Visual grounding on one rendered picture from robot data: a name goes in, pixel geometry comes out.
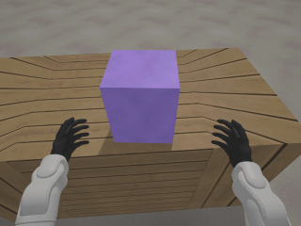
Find pedestal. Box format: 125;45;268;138
0;47;301;222

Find right robot hand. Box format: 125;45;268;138
211;119;253;168

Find left robot forearm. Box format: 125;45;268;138
15;153;69;226

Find right robot forearm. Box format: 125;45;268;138
231;161;292;226

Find carton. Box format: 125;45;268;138
100;50;181;144

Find left robot hand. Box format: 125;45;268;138
50;117;89;162

